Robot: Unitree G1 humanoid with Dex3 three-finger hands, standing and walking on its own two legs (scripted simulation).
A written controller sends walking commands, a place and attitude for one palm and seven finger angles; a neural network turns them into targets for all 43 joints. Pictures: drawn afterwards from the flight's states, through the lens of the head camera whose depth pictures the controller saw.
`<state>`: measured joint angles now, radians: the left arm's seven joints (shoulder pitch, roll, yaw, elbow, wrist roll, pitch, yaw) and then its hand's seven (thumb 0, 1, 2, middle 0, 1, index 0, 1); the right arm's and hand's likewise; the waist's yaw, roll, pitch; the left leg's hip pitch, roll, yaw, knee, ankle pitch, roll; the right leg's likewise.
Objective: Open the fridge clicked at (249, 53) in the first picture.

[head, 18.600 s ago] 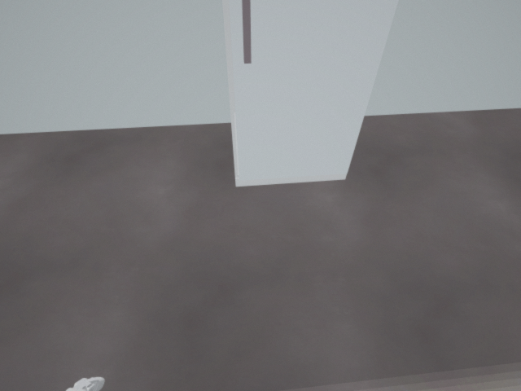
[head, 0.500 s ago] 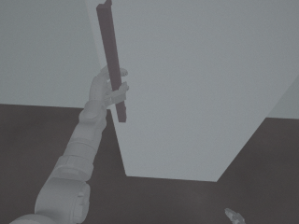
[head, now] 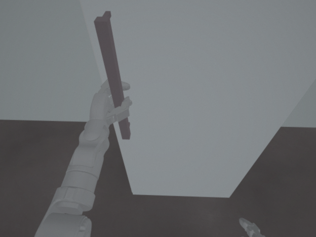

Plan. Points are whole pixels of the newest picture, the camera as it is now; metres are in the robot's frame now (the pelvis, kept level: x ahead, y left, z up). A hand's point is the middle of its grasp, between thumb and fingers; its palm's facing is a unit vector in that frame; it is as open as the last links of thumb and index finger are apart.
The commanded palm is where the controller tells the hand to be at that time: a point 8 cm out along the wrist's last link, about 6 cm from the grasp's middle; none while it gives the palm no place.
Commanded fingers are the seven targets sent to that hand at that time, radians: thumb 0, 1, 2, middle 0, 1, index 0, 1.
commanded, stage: pull the door a little, standing still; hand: left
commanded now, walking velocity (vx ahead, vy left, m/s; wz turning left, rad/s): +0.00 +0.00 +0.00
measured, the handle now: (119, 88) +0.45 +0.12 +0.16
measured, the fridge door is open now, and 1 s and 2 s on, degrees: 0 23 54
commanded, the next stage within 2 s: walk backward, drawing the door open in 0.40 s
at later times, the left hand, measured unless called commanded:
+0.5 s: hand (124, 130) +0.33 +0.09 +0.13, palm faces -0.06 -1.00 +0.01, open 6.3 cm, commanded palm +0.30 +0.15 +0.13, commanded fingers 0.00 0.90 0.90 -0.45 -1.40 -0.45 -1.40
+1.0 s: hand (138, 183) +0.20 +0.05 +0.13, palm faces -0.03 -0.99 -0.13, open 6.6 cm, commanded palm +0.17 +0.10 +0.13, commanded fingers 0.00 0.90 0.90 -0.45 -1.40 -0.45 -1.40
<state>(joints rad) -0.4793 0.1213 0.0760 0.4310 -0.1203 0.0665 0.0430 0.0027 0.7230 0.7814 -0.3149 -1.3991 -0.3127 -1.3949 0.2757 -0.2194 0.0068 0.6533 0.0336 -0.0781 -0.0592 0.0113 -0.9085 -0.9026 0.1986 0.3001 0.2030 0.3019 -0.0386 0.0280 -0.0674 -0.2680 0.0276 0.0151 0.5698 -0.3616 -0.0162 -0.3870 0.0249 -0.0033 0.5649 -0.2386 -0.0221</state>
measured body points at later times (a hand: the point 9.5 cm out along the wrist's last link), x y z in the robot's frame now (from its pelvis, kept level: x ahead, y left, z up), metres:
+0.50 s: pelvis +0.04 +0.00 +0.00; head +0.02 -0.01 +0.45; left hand +0.33 +0.14 +0.14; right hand +0.21 -0.22 -0.08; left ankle -0.04 +0.13 -0.73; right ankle +0.03 -0.11 -0.73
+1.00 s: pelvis -0.03 -0.03 +0.00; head -0.04 -0.06 +0.45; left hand +0.20 +0.10 +0.14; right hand +0.17 -0.22 -0.08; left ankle -0.05 +0.12 -0.73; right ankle +0.03 -0.11 -0.73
